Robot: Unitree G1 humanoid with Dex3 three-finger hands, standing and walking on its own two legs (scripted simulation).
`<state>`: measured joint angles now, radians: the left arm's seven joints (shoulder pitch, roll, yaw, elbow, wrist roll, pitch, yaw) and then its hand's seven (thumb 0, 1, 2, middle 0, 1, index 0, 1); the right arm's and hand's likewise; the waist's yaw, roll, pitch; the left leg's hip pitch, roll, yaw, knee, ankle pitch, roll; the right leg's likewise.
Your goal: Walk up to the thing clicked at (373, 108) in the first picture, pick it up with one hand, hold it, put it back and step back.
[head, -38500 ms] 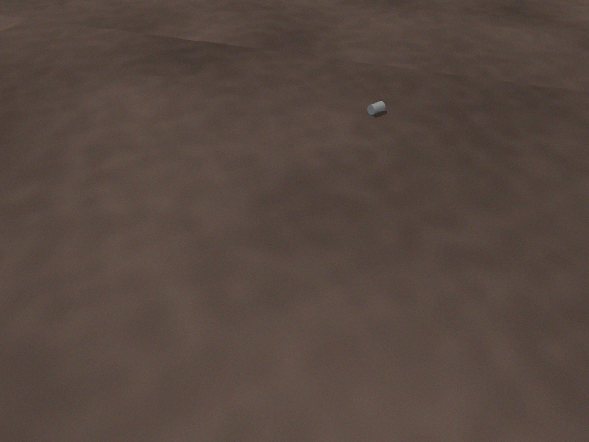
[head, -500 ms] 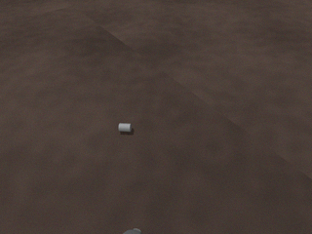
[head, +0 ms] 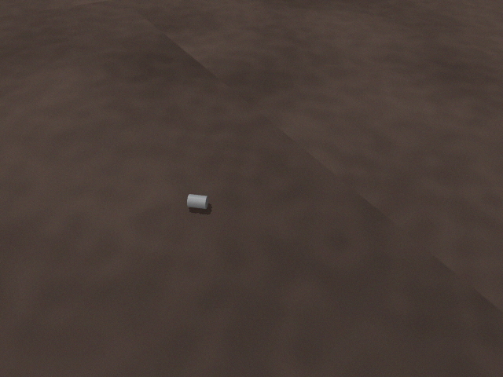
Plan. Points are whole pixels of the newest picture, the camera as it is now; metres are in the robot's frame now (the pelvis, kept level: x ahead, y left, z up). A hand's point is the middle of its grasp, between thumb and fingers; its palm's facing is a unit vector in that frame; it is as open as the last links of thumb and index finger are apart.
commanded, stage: step back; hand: left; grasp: from above
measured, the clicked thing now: (197, 201) +1.09 +0.25 -0.73
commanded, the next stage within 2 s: stand in 0.50 s
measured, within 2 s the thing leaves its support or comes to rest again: neither
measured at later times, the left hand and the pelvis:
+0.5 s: hand out of the picture +0.12 +0.29 -0.15, palm faces +0.06 -0.93 -0.37, open 7.4 cm; pelvis +0.04 +0.02 +0.00, yaw +2 degrees
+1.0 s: hand out of the picture +0.13 +0.26 -0.14, palm faces +0.02 -0.94 -0.34, open 7.4 cm; pelvis +0.05 +0.01 +0.02, yaw +2 degrees
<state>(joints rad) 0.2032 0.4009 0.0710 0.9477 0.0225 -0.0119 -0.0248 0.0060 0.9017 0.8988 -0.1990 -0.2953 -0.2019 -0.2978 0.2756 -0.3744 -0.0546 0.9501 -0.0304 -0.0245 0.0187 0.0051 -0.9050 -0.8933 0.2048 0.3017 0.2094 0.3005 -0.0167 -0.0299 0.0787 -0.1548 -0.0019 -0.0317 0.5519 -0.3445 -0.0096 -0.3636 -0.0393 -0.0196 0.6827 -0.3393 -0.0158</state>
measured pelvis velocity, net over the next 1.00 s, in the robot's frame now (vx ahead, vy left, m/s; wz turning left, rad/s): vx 0.05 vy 0.01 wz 0.04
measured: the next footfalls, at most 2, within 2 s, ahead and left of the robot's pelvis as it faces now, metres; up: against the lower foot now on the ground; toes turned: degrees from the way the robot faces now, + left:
right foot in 0.02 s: +0.12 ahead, -0.12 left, +0.00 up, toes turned -1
left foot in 0.34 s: +0.07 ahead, +0.14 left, +0.00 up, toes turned +2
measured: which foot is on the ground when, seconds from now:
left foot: down 0.00-0.06, up 0.08-0.32, down 0.34-1.00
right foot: up 0.00-0.00, down 0.02-1.00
